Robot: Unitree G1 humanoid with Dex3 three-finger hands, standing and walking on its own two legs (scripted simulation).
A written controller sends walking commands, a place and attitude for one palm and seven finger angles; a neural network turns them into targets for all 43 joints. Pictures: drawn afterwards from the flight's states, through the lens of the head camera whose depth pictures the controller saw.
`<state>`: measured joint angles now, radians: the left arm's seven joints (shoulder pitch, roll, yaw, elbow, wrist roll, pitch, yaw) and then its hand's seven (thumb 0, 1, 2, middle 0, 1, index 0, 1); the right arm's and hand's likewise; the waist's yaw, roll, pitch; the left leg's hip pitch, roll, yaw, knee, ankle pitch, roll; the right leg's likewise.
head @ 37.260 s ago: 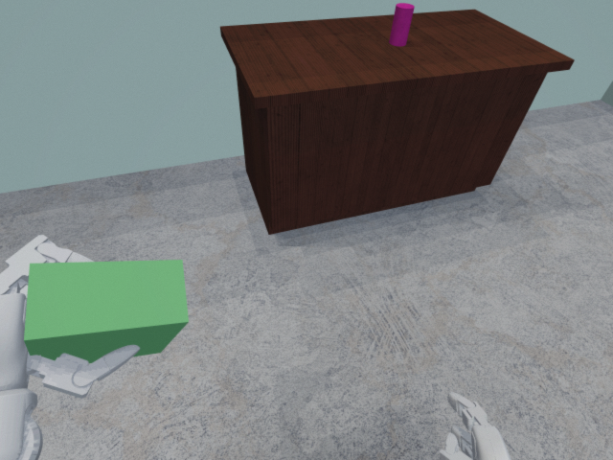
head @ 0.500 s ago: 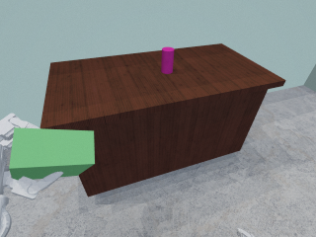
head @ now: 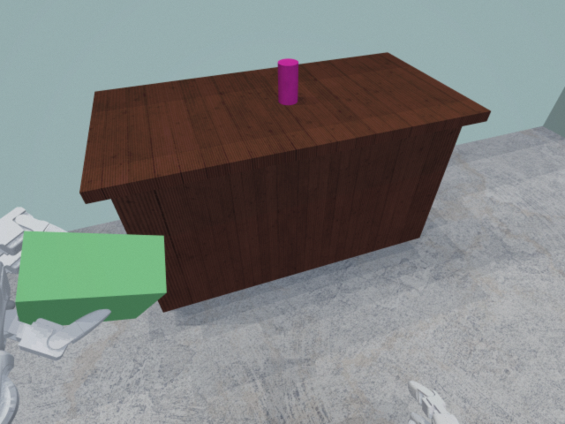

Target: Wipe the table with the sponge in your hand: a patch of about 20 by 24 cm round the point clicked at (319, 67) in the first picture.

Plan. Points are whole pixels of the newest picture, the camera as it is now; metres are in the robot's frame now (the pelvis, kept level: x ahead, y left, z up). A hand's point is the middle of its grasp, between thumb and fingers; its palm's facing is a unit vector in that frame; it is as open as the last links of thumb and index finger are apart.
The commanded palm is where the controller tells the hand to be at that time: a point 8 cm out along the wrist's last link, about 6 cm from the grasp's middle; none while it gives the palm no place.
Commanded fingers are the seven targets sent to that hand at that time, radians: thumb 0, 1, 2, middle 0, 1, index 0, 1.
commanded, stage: stop stepping back and stand still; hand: left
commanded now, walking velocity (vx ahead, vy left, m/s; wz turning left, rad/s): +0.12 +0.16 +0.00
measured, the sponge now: (111, 282) +0.23 +0.20 +0.17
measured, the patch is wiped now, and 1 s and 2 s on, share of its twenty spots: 1.00 1.00 1.00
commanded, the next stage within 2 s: stand and wait in 0.30 s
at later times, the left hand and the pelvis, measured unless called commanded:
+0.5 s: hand (70, 310) +0.19 +0.22 +0.18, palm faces +0.41 -0.82 -0.39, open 10.2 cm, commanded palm +0.13 +0.27 +0.20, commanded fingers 0.00 0.10 1.30 -1.20 -1.60 -1.20 -1.60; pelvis -0.01 -0.02 +0.01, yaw +2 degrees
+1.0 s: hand (64, 286) +0.22 +0.25 +0.17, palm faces +0.38 -0.84 -0.38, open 10.2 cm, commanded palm +0.17 +0.29 +0.20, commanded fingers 0.00 0.10 1.30 -1.20 -1.60 -1.20 -1.60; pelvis +0.01 +0.01 +0.02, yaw +1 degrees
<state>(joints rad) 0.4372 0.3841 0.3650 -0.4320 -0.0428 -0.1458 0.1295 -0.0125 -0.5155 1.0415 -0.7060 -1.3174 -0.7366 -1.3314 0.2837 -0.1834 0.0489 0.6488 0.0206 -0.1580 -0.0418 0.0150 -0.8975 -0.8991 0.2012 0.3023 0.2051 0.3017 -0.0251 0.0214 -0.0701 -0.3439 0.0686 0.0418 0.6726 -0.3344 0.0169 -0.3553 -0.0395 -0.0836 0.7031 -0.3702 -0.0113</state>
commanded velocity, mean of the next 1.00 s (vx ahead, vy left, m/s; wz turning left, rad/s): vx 0.03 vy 0.04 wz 0.00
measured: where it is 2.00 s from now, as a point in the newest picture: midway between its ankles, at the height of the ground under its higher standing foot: outside the picture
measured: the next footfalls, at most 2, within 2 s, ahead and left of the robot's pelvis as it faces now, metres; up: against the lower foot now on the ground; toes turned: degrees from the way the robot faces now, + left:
left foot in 0.28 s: +0.05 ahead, +0.14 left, +0.00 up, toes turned +4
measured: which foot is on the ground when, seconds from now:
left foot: down 0.00-0.00, up 0.02-0.26, down 0.28-1.00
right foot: down 0.00-1.00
